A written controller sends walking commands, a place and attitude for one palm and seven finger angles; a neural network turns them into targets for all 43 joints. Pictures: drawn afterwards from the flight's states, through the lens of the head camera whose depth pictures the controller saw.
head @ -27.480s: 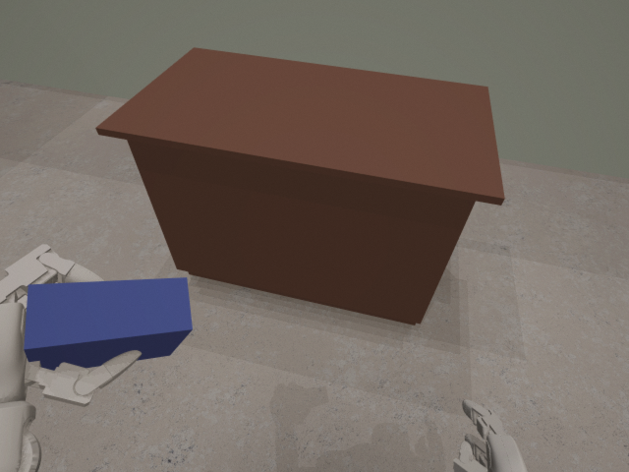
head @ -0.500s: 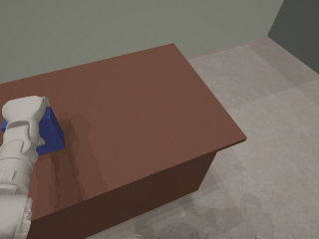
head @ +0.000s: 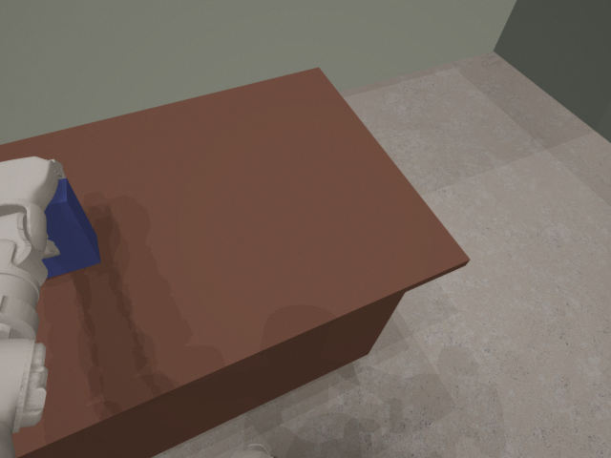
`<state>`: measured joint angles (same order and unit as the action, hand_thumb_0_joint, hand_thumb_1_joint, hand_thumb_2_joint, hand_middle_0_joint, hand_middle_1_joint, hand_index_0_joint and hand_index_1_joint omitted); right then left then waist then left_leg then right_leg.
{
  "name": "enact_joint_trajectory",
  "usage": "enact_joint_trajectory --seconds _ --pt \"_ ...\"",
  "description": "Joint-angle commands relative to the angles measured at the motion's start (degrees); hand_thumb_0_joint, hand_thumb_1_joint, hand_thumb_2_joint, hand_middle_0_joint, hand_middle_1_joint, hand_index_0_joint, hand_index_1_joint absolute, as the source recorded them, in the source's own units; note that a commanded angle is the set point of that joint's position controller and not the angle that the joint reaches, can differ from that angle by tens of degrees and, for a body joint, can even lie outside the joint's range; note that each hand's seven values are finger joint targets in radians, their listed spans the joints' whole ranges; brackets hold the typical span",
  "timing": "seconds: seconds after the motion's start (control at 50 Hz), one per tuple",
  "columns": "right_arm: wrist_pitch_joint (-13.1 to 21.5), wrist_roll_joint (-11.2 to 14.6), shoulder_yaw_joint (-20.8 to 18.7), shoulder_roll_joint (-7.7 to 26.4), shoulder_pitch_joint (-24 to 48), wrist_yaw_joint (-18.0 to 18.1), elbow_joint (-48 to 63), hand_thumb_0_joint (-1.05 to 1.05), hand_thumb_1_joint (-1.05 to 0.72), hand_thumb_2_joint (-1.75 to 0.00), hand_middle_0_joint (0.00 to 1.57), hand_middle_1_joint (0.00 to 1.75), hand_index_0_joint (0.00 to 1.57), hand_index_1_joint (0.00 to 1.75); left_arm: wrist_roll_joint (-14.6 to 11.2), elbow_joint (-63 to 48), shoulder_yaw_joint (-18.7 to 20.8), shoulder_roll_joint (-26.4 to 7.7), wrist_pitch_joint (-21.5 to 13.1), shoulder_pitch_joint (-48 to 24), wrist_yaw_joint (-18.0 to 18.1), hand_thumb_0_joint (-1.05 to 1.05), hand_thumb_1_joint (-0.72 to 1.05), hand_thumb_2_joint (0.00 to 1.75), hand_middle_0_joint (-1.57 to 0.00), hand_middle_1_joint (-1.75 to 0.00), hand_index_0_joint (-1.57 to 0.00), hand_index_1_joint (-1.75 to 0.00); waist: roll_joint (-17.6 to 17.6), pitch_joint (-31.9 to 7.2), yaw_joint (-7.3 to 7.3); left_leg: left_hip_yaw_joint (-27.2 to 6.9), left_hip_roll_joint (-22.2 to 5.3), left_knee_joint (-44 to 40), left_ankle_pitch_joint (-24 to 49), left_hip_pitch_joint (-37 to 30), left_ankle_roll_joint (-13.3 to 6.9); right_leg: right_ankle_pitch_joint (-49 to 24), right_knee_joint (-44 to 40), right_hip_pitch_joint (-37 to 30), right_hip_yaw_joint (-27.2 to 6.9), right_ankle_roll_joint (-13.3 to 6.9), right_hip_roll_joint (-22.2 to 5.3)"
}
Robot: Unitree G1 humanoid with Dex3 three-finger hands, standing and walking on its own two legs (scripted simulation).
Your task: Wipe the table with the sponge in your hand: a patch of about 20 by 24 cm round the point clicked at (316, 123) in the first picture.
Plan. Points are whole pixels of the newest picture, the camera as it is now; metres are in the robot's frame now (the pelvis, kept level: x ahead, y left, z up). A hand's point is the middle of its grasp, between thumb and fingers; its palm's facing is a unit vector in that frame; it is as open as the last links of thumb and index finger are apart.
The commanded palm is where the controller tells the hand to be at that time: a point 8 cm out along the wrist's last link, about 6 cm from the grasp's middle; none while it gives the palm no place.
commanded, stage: slide across to the middle lane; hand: left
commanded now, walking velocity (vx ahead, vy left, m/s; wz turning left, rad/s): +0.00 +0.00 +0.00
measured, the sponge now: (49, 243) +0.39 +0.38 +0.01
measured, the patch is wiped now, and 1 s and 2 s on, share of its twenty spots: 0.25 0.25 0.55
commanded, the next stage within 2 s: wipe back along the middle lane in 0.66 s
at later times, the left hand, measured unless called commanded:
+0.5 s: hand (74, 195) +0.44 +0.33 +0.06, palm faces -0.12 +0.02 -0.99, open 9.7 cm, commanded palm +0.43 +0.31 +0.10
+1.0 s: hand (102, 199) +0.44 +0.30 +0.06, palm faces -0.08 +0.00 -1.00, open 9.7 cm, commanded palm +0.40 +0.28 +0.09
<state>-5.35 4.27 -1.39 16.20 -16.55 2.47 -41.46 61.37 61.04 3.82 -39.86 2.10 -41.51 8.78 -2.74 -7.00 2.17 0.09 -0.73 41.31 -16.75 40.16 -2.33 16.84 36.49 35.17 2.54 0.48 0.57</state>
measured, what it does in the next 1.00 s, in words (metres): stands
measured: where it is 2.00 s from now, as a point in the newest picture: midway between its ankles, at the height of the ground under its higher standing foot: outside the picture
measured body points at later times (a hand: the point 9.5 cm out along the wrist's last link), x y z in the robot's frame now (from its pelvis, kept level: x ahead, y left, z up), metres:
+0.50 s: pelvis +0.02 +0.01 +0.01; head +0.09 +0.01 +0.45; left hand +0.44 +0.33 +0.11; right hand +0.10 -0.26 -0.12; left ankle +0.03 +0.09 -0.71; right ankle +0.00 -0.13 -0.71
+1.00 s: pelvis +0.04 -0.01 +0.02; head +0.09 -0.01 +0.46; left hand +0.44 +0.29 +0.11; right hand +0.13 -0.28 -0.12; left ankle +0.03 +0.09 -0.71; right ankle +0.00 -0.13 -0.71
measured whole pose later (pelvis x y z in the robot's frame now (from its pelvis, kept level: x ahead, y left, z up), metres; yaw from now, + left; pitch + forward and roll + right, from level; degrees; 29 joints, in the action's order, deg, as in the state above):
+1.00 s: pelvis +0.04 -0.01 +0.02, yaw +0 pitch +12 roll -2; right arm -8.5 4.4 -2.3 16.0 -13.3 0.6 -42.7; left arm 57.9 49.0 -3.2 -27.5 13.5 -34.1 12.3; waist -3.3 -7.3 0.9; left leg 0.6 -0.3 34.0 -17.1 29.0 -1.9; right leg 17.1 29.4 24.3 1.9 0.3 0.3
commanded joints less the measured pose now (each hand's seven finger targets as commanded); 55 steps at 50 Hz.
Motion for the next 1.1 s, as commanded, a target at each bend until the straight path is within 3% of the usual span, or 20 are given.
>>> enact_joint_trajectory --seconds 0.0,0.04,0.08,0.2,0.26,0.3,0.38,0.42,0.46,0.54,0.58,0.62,0.68,0.74,0.78,0.92,0.94,1.0,1.04,1.08 --pt "0.8 -0.5 -3.5 10.0 -4.5 0.9 3.9 0.00 -0.90 -0.90 0.20 0.30 0.20 0.30 0.7 -4.8 2.9 -14.7 0.1 -14.6 1.5 0.00 0.10 1.30 -1.20 -1.60 -1.20 -1.60 -0.2 -16.6 0.87 -2.9 0.1 -4.1 11.6 -15.6 -0.6 -8.2 -4.4 -2.2 -1.1 -3.9 2.4" --pt "0.9 -0.5 -3.6 9.4 -4.8 0.6 4.4 0.00 -0.90 -0.90 0.20 0.30 0.20 0.30 0.2 -7.1 -0.9 -10.8 -0.1 -16.5 1.3 0.00 0.10 1.30 -1.20 -1.60 -1.20 -1.60 -0.8 -17.1 2.04 -2.7 0.0 -3.9 11.5 -17.2 -0.6 -8.0 -4.8 -1.7 -0.7 -3.5 2.4" --pt "0.7 -0.4 -3.6 9.4 -4.4 0.7 4.4 0.00 -0.90 -0.90 0.20 0.30 0.20 0.30 0.0 -8.0 -0.1 -11.8 -0.1 -17.5 1.5 0.00 0.10 1.30 -1.20 -1.60 -1.20 -1.60 0.0 -17.0 2.07 -3.0 -0.1 -4.4 10.8 -17.3 -0.6 -7.5 -5.0 -2.3 -0.8 -3.5 2.4" --pt "1.2 -0.1 -3.5 8.8 -3.1 1.0 3.4 0.00 -0.90 -0.90 0.20 0.30 0.20 0.30 -2.8 -11.7 -0.2 -9.5 0.3 -19.5 2.1 0.00 0.10 1.30 -1.20 -1.60 -1.20 -1.60 -1.7 -17.8 1.78 -3.9 -0.5 -6.2 13.0 -21.2 -0.3 -8.4 -6.1 -3.6 -0.7 -3.7 2.3" --pt "1.2 -0.2 -3.5 8.7 -2.9 0.9 2.9 0.00 -0.90 -0.90 0.20 0.30 0.20 0.30 -1.9 -12.2 -3.5 -7.2 1.7 -21.8 2.1 0.00 0.10 1.30 -1.20 -1.60 -1.20 -1.60 -1.8 -16.7 2.89 -4.0 -0.4 -6.8 12.5 -22.9 -0.2 -7.9 -6.8 -3.3 -0.3 -3.5 2.2" --pt "1.4 -0.2 -3.5 8.3 -2.2 0.8 2.7 0.00 -0.90 -0.90 0.20 0.30 0.20 0.30 -2.7 -12.8 -3.2 -5.4 2.1 -20.5 2.1 0.00 0.10 1.30 -1.20 -1.60 -1.20 -1.60 -3.7 -17.0 1.87 -4.6 -0.5 -7.6 14.4 -24.7 0.2 -8.5 -7.0 -3.4 -0.3 -3.9 2.3" --pt "1.1 -0.3 -3.3 8.1 -1.4 0.4 2.8 0.00 -0.90 -0.90 0.20 0.30 0.20 0.30 -2.3 -12.6 -6.8 -1.7 3.9 -21.5 2.1 0.00 0.10 1.30 -1.20 -1.60 -1.20 -1.60 -2.6 -15.8 2.50 -4.8 -0.5 -8.1 14.6 -25.6 0.5 -8.7 -7.4 -3.5 0.2 -3.8 2.2" --pt "1.1 -0.6 -3.4 8.3 -1.6 0.3 2.8 0.00 -0.90 -0.90 0.20 0.30 0.20 0.30 -3.0 -12.5 -5.7 -1.4 4.4 -20.2 2.4 0.00 0.10 1.30 -1.20 -1.60 -1.20 -1.60 -2.8 -16.9 1.45 -4.7 -0.5 -8.1 17.5 -26.5 0.6 -10.4 -7.4 -5.1 0.4 -4.0 2.3" --pt "0.7 -0.4 -3.1 8.2 -0.8 0.2 2.9 0.00 -0.90 -0.90 0.20 0.30 0.20 0.30 -2.1 -11.6 -5.0 -2.7 5.7 -20.6 2.7 0.00 0.10 1.30 -1.20 -1.60 -1.20 -1.60 -0.4 -16.7 1.64 -4.2 -0.4 -8.3 17.8 -25.4 0.5 -11.5 -7.6 -6.8 0.2 -3.7 2.1" --pt "0.3 -0.6 -3.0 8.4 -0.3 -0.1 3.1 0.00 -0.90 -0.90 0.20 0.30 0.20 0.30 -1.7 -10.6 -3.0 -4.6 7.5 -19.9 3.2 0.00 0.10 1.30 -1.20 -1.60 -1.20 -1.60 -0.3 -17.8 0.70 -3.4 -0.2 -8.4 20.2 -24.9 0.4 -14.3 -7.6 -9.5 0.0 -3.7 1.7" --pt "0.1 -0.5 -2.9 8.1 0.3 -0.3 3.5 0.00 -0.90 -0.90 0.20 0.30 0.20 0.30 -1.5 -10.6 -4.9 -2.3 8.3 -20.6 3.3 0.00 0.10 1.30 -1.20 -1.60 -1.20 -1.60 0.2 -17.4 1.13 -2.8 0.0 -8.4 20.1 -24.5 0.2 -15.3 -7.8 -10.1 -0.1 -3.5 1.7" --pt "0.1 -0.8 -3.1 8.5 -0.6 -0.2 3.3 0.00 -0.90 -0.90 0.20 0.30 0.20 0.30 -1.9 -10.3 -2.9 -4.1 8.1 -19.6 3.2 0.00 0.10 1.30 -1.20 -1.60 -1.20 -1.60 1.5 -18.9 0.69 -2.6 0.1 -7.7 23.0 -24.6 0.0 -19.1 -7.5 -12.2 -0.2 -3.6 1.7" --pt "-0.3 -0.7 -3.1 8.0 0.1 -0.5 3.6 0.00 -0.90 -0.90 0.20 0.30 0.20 0.30 -1.2 -11.5 -5.7 -1.0 8.3 -20.1 3.0 0.00 0.10 1.30 -1.20 -1.60 -1.20 -1.60 0.6 -18.4 1.58 -2.0 0.2 -7.4 23.9 -24.6 0.1 -21.4 -7.4 -12.2 -0.5 -3.4 1.4" --pt "-0.4 -0.8 -3.6 7.7 0.1 -0.7 3.2 0.00 -0.90 -0.90 0.20 0.30 0.20 0.30 -1.9 -13.3 -6.7 1.6 8.1 -19.0 2.8 0.00 0.10 1.30 -1.20 -1.60 -1.20 -1.60 -0.7 -19.7 1.41 -2.3 -0.1 -6.6 27.2 -27.1 0.2 -22.8 -7.2 -11.6 -0.4 -3.5 1.4" --pt "-0.8 -0.7 -3.7 7.5 0.7 -0.9 3.6 0.00 -0.90 -0.90 0.20 0.30 0.20 0.30 -2.5 -12.3 -6.9 3.3 8.7 -14.2 2.8 0.00 0.10 1.30 -1.20 -1.60 -1.20 -1.60 1.0 -19.2 0.70 -1.9 0.1 -6.8 26.9 -26.3 0.1 -23.5 -7.4 -13.0 -0.4 -3.4 1.5" --pt "-1.7 -0.3 -3.4 8.1 3.6 -1.2 4.9 0.00 -0.90 -0.90 0.20 0.30 0.20 0.30 -3.9 -16.5 -5.3 2.9 11.2 -3.8 2.9 0.00 0.10 1.30 -1.20 -1.60 -1.20 -1.60 3.2 -18.4 -1.66 -1.0 0.9 -7.7 27.3 -24.0 -0.2 -28.9 -7.5 -19.1 -0.6 -3.5 1.0" --pt "-1.7 0.0 -3.3 7.8 4.6 -1.4 5.0 0.00 -0.90 -0.90 0.20 0.30 0.20 0.30 -4.0 -17.7 -6.6 4.4 11.7 -4.0 2.8 0.00 0.10 1.30 -1.20 -1.60 -1.20 -1.60 3.0 -17.2 -1.26 -0.7 0.9 -8.0 26.4 -24.0 -0.3 -28.6 -7.8 -18.6 -0.7 -3.4 0.8" --pt "-1.8 0.3 -3.0 8.0 6.0 -1.2 5.7 0.00 -0.90 -0.90 0.20 0.30 0.20 0.30 -4.6 -17.5 -4.8 3.5 13.1 -0.3 2.6 0.00 0.10 1.30 -1.20 -1.60 -1.20 -1.60 4.8 -14.7 -2.10 -1.0 1.1 -9.2 24.0 -22.5 -0.3 -26.9 -8.2 -19.3 -0.7 -3.6 0.8" --pt "-2.0 0.4 -2.7 7.9 6.2 -1.1 6.0 0.00 -0.90 -0.90 0.20 0.30 0.20 0.30 -3.9 -18.0 -7.6 5.1 13.9 -1.6 2.2 0.00 0.10 1.30 -1.20 -1.60 -1.20 -1.60 4.3 -12.9 -1.28 -0.9 1.2 -9.6 21.4 -22.4 -0.3 -24.1 -8.7 -17.9 -0.3 -3.4 0.7" --pt "-2.0 0.4 -2.6 7.8 6.8 -1.0 6.4 0.00 -0.90 -0.90 0.20 0.30 0.20 0.30 -3.3 -17.8 -8.0 5.7 14.4 -0.5 2.0 0.00 0.10 1.30 -1.20 -1.60 -1.20 -1.60 4.5 -12.0 -1.69 -1.4 1.2 -10.2 19.7 -22.7 -0.2 -20.8 -9.1 -16.8 -0.2 -3.7 0.9"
